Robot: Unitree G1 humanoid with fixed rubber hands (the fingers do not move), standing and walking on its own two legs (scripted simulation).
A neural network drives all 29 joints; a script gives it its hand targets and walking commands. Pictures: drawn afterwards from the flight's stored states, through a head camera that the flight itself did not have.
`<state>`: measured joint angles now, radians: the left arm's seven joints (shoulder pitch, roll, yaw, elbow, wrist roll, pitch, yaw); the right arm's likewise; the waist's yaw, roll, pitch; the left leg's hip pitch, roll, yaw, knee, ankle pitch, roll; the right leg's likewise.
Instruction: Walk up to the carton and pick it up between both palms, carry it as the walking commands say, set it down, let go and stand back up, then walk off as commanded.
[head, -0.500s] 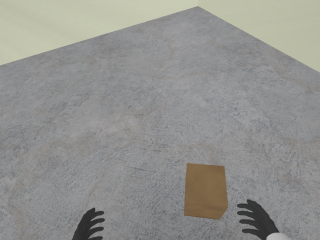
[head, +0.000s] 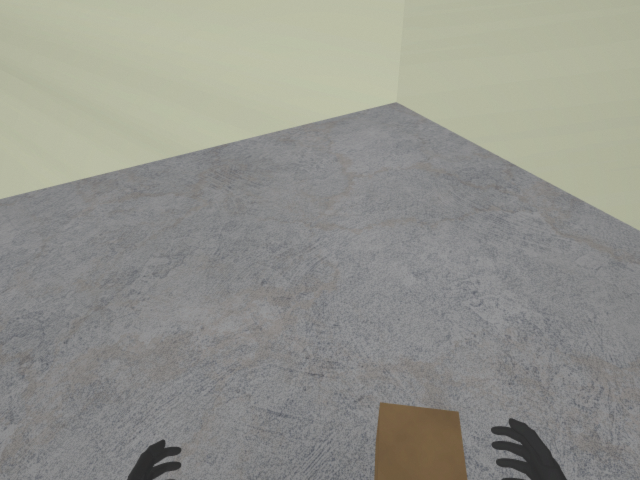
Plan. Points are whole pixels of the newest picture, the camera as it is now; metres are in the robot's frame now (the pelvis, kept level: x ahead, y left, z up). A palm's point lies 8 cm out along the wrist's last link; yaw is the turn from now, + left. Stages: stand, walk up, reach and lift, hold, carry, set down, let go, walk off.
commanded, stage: stand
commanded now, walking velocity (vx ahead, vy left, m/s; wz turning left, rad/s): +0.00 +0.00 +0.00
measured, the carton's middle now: (415, 469) +0.39 -0.20 -0.64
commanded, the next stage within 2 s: walk off in 1.62 s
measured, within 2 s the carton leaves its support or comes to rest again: neither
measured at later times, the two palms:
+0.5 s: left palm out of the picture +0.14 +0.27 -0.07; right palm out of the picture +0.14 -0.25 -0.07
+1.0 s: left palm out of the picture +0.12 +0.27 -0.07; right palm out of the picture +0.12 -0.25 -0.08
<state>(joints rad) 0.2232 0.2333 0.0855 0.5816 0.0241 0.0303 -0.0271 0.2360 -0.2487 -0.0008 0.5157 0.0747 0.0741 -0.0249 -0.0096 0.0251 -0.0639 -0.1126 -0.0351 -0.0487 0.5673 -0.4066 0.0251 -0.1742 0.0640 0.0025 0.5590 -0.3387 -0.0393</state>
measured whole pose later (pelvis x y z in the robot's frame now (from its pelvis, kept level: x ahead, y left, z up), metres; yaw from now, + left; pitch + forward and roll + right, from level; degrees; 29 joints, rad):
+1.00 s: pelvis -0.02 +0.00 +0.00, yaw +0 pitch -4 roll -1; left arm 0.22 0.27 0.09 0.68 0.02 -0.03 -0.02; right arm 0.24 -0.26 0.00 0.63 0.07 -0.02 -0.02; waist -0.01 0.03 0.00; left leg -0.11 -0.04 -0.05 0.57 -0.38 0.03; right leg -0.17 0.06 0.00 0.56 -0.31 -0.04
